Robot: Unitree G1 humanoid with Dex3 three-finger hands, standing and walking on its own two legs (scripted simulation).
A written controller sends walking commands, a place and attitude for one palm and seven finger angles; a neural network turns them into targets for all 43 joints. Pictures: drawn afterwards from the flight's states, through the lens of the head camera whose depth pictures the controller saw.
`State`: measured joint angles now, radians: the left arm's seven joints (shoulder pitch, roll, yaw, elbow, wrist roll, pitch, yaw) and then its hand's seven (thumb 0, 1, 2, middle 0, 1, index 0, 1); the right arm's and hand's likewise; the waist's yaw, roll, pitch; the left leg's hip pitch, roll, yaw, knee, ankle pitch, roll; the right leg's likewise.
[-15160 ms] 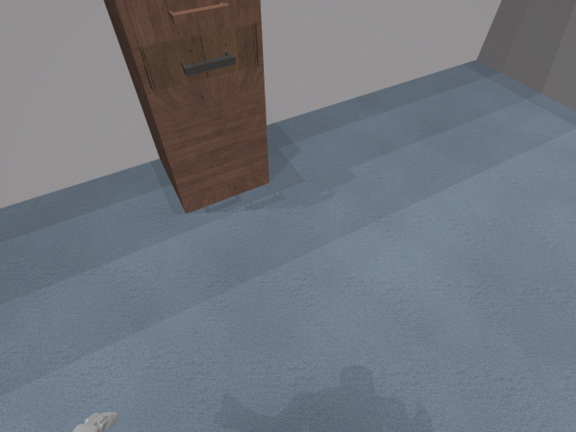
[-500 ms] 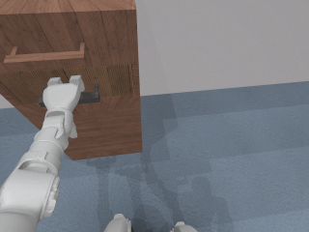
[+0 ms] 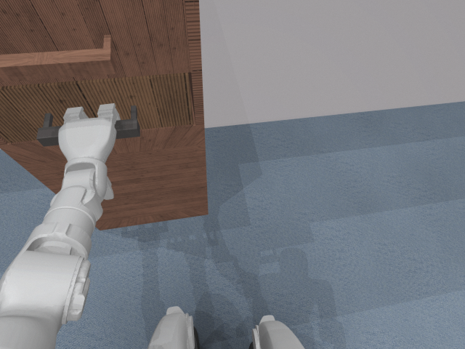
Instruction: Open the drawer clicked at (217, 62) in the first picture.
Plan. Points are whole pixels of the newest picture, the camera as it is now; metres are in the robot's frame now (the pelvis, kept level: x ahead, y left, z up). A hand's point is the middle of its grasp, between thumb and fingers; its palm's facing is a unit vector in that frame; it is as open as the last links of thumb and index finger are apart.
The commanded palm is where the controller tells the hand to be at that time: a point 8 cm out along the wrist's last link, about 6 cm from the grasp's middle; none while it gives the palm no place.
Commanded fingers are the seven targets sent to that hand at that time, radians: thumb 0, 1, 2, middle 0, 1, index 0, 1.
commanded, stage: lower the fingers behind the handle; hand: left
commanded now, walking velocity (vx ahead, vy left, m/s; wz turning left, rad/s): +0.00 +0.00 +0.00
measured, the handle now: (91, 123) +0.53 +0.25 +0.00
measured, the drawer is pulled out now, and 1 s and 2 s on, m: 0.00 0.00 0.07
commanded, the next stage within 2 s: close the thumb around the handle in 0.38 s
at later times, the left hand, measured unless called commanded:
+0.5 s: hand (99, 155) +0.47 +0.23 -0.02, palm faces -0.04 -0.03 -1.00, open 13.9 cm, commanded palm +0.46 +0.22 +0.04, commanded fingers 0.00 -0.39 0.35 -0.31 -1.21 -0.31 -1.21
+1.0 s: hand (99, 153) +0.47 +0.23 -0.02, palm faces -0.06 -0.03 -1.00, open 7.3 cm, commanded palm +0.46 +0.22 +0.04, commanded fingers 0.00 0.90 0.90 -0.40 -1.35 -0.40 -1.35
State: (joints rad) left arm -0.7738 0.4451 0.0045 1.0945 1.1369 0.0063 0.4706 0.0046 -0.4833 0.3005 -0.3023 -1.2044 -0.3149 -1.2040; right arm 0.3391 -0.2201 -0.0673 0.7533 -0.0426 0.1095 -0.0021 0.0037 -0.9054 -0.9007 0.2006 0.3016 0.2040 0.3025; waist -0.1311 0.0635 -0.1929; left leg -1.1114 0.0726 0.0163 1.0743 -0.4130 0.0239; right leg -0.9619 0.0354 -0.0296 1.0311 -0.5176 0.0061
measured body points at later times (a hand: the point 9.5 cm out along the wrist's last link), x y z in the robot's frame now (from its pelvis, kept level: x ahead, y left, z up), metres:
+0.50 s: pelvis +0.00 +0.00 +0.00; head +0.12 +0.02 +0.43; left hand +0.47 +0.23 +0.04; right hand +0.02 -0.27 -0.12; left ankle +0.04 +0.10 -0.66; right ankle -0.02 -0.13 -0.66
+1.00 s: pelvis +0.00 +0.00 +0.00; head +0.13 +0.01 +0.43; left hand +0.47 +0.23 +0.04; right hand +0.01 -0.27 -0.13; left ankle +0.04 +0.10 -0.66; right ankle -0.02 -0.13 -0.66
